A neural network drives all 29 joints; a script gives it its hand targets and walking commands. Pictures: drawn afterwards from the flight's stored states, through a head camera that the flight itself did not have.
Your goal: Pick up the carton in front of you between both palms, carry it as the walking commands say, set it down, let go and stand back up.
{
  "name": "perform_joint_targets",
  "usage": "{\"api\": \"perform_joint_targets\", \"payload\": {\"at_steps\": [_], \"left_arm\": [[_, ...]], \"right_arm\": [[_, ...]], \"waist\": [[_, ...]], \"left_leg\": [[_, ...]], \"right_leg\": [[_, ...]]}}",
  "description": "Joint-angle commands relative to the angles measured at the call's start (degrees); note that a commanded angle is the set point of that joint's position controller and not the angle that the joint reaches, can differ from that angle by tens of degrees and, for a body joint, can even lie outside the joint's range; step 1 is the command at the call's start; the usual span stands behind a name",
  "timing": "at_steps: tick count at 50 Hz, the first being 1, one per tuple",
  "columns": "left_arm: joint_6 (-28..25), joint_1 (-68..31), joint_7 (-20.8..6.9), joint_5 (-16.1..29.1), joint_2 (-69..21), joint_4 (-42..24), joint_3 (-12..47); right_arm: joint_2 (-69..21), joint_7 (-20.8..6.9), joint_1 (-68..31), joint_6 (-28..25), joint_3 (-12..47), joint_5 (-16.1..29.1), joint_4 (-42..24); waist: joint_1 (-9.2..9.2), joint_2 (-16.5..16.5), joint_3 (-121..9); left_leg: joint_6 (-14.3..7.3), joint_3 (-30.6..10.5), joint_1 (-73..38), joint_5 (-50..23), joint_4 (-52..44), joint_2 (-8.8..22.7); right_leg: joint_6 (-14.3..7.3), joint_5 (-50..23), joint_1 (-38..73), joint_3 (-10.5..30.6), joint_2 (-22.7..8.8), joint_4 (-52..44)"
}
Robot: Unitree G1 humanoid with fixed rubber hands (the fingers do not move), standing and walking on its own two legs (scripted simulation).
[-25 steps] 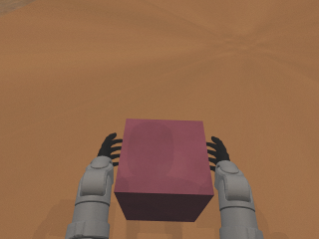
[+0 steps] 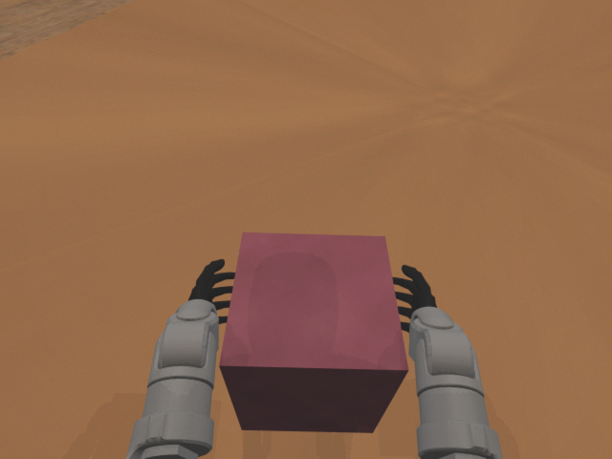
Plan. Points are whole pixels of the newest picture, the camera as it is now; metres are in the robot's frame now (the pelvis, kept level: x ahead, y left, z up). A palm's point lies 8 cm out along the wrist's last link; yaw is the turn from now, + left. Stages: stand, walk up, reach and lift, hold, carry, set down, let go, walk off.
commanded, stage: hold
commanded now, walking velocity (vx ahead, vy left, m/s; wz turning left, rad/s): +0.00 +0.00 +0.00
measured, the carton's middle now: (310, 337) +0.30 +0.00 -0.03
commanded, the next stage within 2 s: set down in 0.18 s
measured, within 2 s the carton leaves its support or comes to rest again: neither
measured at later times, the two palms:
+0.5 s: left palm (215, 295) +0.33 +0.14 +0.03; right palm (420, 307) +0.32 -0.16 +0.03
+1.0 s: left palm (236, 335) +0.39 +0.14 -0.18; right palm (389, 346) +0.37 -0.16 -0.18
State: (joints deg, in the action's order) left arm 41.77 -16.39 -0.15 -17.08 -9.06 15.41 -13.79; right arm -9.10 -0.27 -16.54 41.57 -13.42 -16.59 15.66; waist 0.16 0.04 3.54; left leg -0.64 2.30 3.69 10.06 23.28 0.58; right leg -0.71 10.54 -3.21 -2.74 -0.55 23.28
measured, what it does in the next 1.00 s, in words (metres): lowers itself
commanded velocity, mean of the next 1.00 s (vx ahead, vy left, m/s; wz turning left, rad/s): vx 0.00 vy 0.00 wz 0.00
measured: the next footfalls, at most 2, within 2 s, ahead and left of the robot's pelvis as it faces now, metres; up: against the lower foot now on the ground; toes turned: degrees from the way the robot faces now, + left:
none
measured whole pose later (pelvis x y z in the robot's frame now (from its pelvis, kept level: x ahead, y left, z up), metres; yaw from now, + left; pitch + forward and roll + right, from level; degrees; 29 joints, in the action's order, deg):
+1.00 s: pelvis -0.02 +0.00 -0.11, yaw +0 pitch +32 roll +0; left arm 9.2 -36.4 1.3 -11.7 -5.2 31.7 -20.8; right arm -7.9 2.6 -33.9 9.2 -23.0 -10.6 28.4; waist 1.0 -0.1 -5.3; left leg -0.1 -1.7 74.6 21.5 63.7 -2.0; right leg 0.3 21.9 -74.1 1.3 1.9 63.7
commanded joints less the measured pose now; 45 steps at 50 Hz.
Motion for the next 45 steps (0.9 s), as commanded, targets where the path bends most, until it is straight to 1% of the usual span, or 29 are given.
{"api": "perform_joint_targets", "payload": {"at_steps": [1,7,11,13,16,18,19,22,25,26,28,30,32,34,37,39,41,42,43,44,45], "left_arm": [[-2.4,-28.7,-14.3,13.8,-52.8,-0.9,28.4],[-2.7,-31.4,-15.7,13.5,-54.1,1.7,27.1],[-2.9,-34.0,-16.3,13.2,-54.6,3.1,26.3],[-3.3,-36.2,-16.5,12.6,-54.6,5.0,24.8],[-4.7,-40.5,-16.6,10.6,-54.3,10.0,21.0],[-6.0,-43.3,-16.2,8.3,-53.3,13.9,17.1],[-6.7,-44.4,-15.8,6.9,-52.1,15.8,14.8],[-8.9,-45.5,-13.9,2.3,-47.7,19.9,7.6],[-11.9,-43.4,-12.0,-2.2,-41.7,22.7,1.0],[-13.2,-42.2,-11.5,-3.3,-39.6,23.0,-0.6],[-16.5,-40.2,-10.9,-4.2,-36.3,22.7,-1.8],[-20.5,-39.0,-10.6,-3.8,-35.2,22.1,-0.6],[-24.8,-38.2,-10.5,-2.4,-36.7,21.3,2.7],[-28.9,-38.7,-10.5,-0.3,-39.0,21.1,7.2],[-34.0,-40.7,-10.2,3.7,-42.3,19.6,15.2],[-36.4,-42.5,-9.8,6.1,-43.4,17.4,20.3],[-37.6,-43.5,-9.1,8.2,-43.8,15.0,24.6],[-37.8,-43.8,-8.6,9.1,-43.9,14.1,26.1],[-37.6,-44.6,-8.4,9.7,-44.3,13.3,27.3],[-37.2,-44.4,-8.0,9.8,-44.9,13.4,28.0],[-36.6,-44.3,-7.8,9.6,-44.9,14.0,27.8]], "right_arm": [[-53.3,-13.9,-28.3,-2.2,28.0,13.6,-1.1],[-54.6,-15.4,-31.0,-2.5,26.8,13.5,1.9],[-55.0,-16.0,-33.3,-2.8,25.7,13.2,3.6],[-54.9,-16.2,-35.6,-3.2,24.3,12.6,5.4],[-54.3,-16.3,-39.7,-4.6,20.1,10.4,10.2],[-52.8,-15.8,-42.4,-5.9,15.9,7.9,13.7],[-51.8,-15.2,-43.3,-6.5,13.6,6.5,15.2],[-47.6,-13.0,-44.3,-8.5,6.3,1.7,18.4],[-42.1,-10.8,-42.4,-11.0,0.3,-2.9,19.8],[-40.2,-10.3,-41.3,-12.3,-1.0,-3.9,19.8],[-37.6,-9.6,-39.4,-15.7,-2.0,-4.9,19.2],[-37.2,-9.3,-38.2,-19.7,-0.5,-4.2,18.4],[-38.9,-9.1,-37.7,-24.0,3.0,-2.5,17.4],[-40.6,-9.0,-38.4,-28.3,7.3,-0.2,17.3],[-44.1,-8.8,-40.1,-33.4,15.0,3.4,16.8],[-45.7,-8.3,-41.4,-36.0,20.0,5.8,14.8],[-45.9,-7.6,-42.5,-37.4,24.2,8.1,12.4],[-45.7,-7.3,-43.1,-37.6,25.9,9.2,11.2],[-45.5,-7.2,-43.9,-37.5,26.6,9.7,10.3],[-46.0,-7.0,-43.8,-37.1,27.5,10.0,10.0],[-45.9,-7.0,-44.0,-36.5,27.4,10.3,10.4]], "waist": [[-0.01,0.0,-11.4],[-0.09,0.6,-11.0],[-0.13,0.3,-10.7],[-0.2,-0.1,-10.0],[0.03,-0.4,-8.3],[0.22,-0.9,-7.0],[0.37,-0.6,-6.3],[0.59,-0.5,-4.3],[0.56,0.0,-4.2],[0.44,0.2,-4.9],[0.19,0.3,-7.9],[0.21,0.5,-12.1],[0.21,0.6,-17.5],[0.3,0.1,-23.8],[0.61,-0.5,-36.9],[0.65,-0.7,-47.9],[0.76,-0.9,-58.2],[0.79,-0.7,-61.8],[0.9,-1.5,-64.8],[1.08,-1.1,-66.0],[0.86,-1.1,-65.3]], "left_leg": [[-1.3,-7.2,-0.1,4.8,-4.6,-3.9],[-1.5,-6.8,0.3,8.4,-4.3,-3.9],[-1.4,-7.0,0.9,10.1,-4.3,-3.7],[-1.5,-7.2,1.8,12.0,-4.3,-3.6],[-1.6,-7.5,3.8,15.3,-3.8,-3.2],[-1.7,-7.5,4.8,16.7,-2.9,-3.3],[-1.6,-7.5,5.3,17.0,-2.3,-3.4],[-1.7,-7.2,7.5,15.6,0.2,-4.0],[-2.1,-6.6,11.7,11.7,3.3,-4.8],[-2.1,-6.4,13.3,9.7,4.5,-5.0],[-1.8,-6.2,16.2,4.9,7.4,-5.5],[-1.4,-6.1,18.9,-0.3,10.4,-6.2],[-1.1,-6.1,20.9,-5.2,13.5,-6.8],[-0.6,-6.3,23.3,-9.1,17.2,-7.3],[0.1,-6.7,26.2,-15.6,23.2,-7.7],[0.3,-7.0,27.7,-20.8,27.6,-7.8],[0.5,-7.2,28.7,-26.1,31.8,-7.8],[0.7,-7.4,28.6,-28.3,33.6,-7.8],[1.3,-7.1,30.1,-27.8,34.8,-7.9],[1.5,-6.8,30.7,-26.7,35.7,-8.1],[1.8,-6.6,33.0,-24.6,36.6,-8.3]], "right_leg": [[-1.1,5.1,-0.4,7.5,3.9,-4.8],[-1.3,9.6,-1.9,7.6,3.3,-5.2],[-1.4,11.0,-2.1,7.6,3.2,-5.1],[-1.3,12.2,-2.3,7.5,3.3,-4.6],[-1.3,13.8,-2.9,7.5,3.3,-3.2],[-1.4,15.0,-4.4,7.5,3.3,-2.2],[-1.5,15.5,-5.2,7.5,3.4,-1.8],[-1.6,15.2,-8.1,7.3,3.8,0.0],[-1.4,11.3,-11.6,6.6,4.6,3.2],[-1.3,9.0,-12.9,6.3,4.8,4.6],[-0.8,4.1,-15.7,6.2,5.3,7.4],[-0.2,-1.4,-18.0,6.4,5.7,10.0],[0.3,-6.7,-20.2,6.5,6.4,13.0],[0.6,-10.5,-23.1,6.6,7.0,16.9],[1.2,-16.8,-26.2,6.6,7.6,23.1],[1.6,-21.7,-28.3,6.7,7.8,27.6],[2.0,-25.6,-31.2,6.9,8.0,31.5],[2.3,-26.1,-34.0,6.7,8.2,32.9],[2.4,-24.6,-36.1,6.1,8.5,34.4],[2.6,-22.9,-39.0,5.5,8.8,35.1],[2.7,-20.9,-41.6,5.3,9.0,35.7]]}}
